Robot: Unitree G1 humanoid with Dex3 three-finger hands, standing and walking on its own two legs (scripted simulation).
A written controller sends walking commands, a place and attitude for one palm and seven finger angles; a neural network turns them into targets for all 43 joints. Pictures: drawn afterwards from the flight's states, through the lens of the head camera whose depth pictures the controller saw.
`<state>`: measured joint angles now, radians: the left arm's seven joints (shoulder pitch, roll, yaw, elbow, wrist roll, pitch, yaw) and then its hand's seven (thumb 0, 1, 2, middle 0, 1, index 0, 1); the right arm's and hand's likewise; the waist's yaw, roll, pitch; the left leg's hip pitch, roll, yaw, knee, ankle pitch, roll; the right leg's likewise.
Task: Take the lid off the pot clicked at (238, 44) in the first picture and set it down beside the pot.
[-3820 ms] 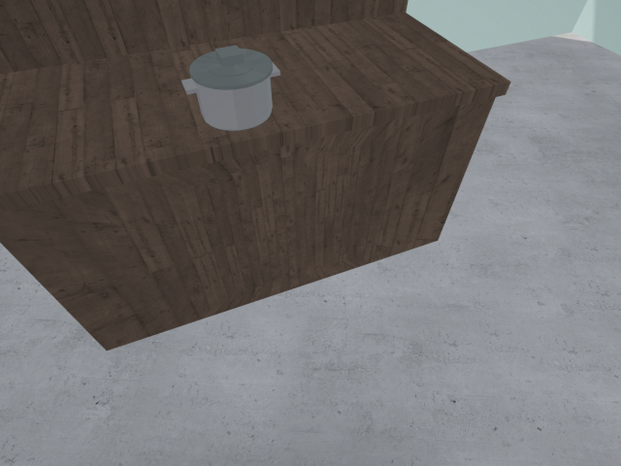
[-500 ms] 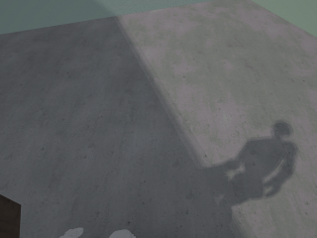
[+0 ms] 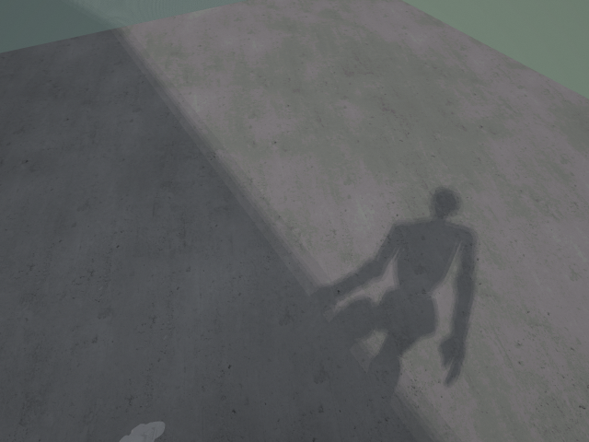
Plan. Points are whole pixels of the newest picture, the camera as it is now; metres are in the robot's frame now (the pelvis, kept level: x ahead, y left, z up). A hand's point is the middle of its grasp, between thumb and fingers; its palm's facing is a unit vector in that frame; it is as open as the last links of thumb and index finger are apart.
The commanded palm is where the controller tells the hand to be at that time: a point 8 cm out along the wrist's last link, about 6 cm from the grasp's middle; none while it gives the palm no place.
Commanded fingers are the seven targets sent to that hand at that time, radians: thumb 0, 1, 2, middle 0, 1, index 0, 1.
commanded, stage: turn to face it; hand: left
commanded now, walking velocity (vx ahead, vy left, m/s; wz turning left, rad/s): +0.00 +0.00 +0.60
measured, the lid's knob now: out of the picture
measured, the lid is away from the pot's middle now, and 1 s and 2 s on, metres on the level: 0.01 0.01 0.01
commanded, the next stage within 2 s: none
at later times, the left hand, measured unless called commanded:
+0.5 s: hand out of the picture +0.03 +0.26 -0.17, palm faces +0.34 -0.90 -0.27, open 7.4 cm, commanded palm none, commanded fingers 0.00 0.90 0.90 -0.20 -0.30 -0.20 -0.30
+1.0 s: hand out of the picture -0.06 +0.15 -0.14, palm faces +0.60 -0.75 -0.28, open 7.4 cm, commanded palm none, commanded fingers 0.00 0.90 0.90 -0.20 -0.30 -0.20 -0.30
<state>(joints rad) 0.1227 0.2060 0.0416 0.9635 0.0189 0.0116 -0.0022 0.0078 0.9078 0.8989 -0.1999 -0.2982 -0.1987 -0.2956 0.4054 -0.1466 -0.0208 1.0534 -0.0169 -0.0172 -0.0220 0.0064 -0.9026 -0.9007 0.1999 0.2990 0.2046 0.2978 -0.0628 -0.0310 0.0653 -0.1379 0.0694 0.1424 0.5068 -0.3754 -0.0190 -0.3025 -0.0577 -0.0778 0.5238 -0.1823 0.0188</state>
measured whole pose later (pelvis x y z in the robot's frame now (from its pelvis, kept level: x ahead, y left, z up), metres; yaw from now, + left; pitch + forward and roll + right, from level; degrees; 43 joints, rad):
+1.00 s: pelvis +0.02 -0.03 +0.01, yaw +37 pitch -1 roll +3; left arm 0.27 0.19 0.03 0.88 0.03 0.01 0.02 0.01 0.90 0.90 -0.21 -0.30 -0.21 -0.30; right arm 0.12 -0.26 -0.09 0.91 -0.02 0.09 0.04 0.01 -0.91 -0.90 0.20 0.30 0.20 0.30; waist 0.02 0.01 0.10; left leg -0.46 0.02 0.03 0.99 -0.44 -0.07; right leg -0.20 -0.12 -0.19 0.51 -0.29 -0.02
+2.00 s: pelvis +0.00 -0.03 -0.01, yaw +74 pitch -1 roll +1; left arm 0.26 0.25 0.06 0.90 0.02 0.04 0.01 0.01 0.90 0.90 -0.21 -0.30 -0.21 -0.30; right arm 0.12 -0.27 -0.07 0.90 -0.01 0.05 0.04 0.01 -0.91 -0.90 0.20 0.30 0.20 0.30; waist 0.02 -0.03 0.09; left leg -0.27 0.03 0.09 0.57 -0.26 -0.02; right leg -0.25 -0.19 -0.27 0.67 -0.36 0.04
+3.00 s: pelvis +0.00 -0.04 +0.00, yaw +109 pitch -1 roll +0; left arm 0.21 0.28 0.08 0.91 0.01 0.07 0.01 0.01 0.91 0.90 -0.20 -0.30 -0.20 -0.30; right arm 0.15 -0.24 -0.05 0.89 -0.02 0.04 0.01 0.01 -0.90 -0.90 0.20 0.30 0.20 0.30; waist 0.02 -0.03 0.09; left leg -0.25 -0.03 0.00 0.53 -0.27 0.03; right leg -0.47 -0.10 -0.04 1.05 -0.44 0.08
